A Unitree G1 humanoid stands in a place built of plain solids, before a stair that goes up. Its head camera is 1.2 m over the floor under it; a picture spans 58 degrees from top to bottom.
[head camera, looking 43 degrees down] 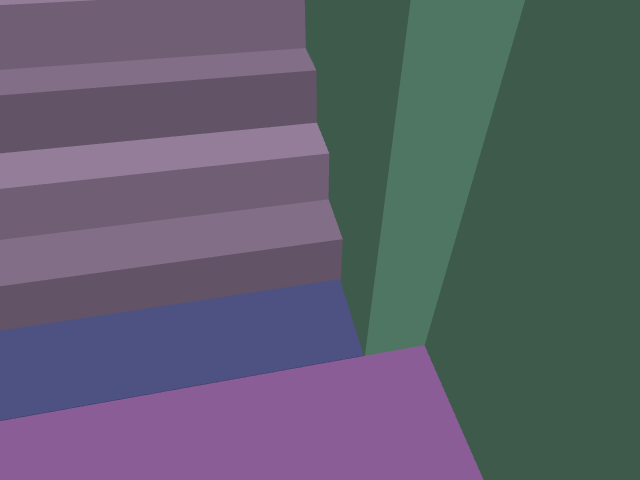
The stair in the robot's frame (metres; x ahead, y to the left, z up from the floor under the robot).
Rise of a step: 0.20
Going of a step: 0.22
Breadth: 1.20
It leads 11 degrees to the left of straight ahead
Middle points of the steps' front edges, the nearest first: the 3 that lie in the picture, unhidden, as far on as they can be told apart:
0.96 0.51 0.20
1.18 0.56 0.40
1.40 0.60 0.60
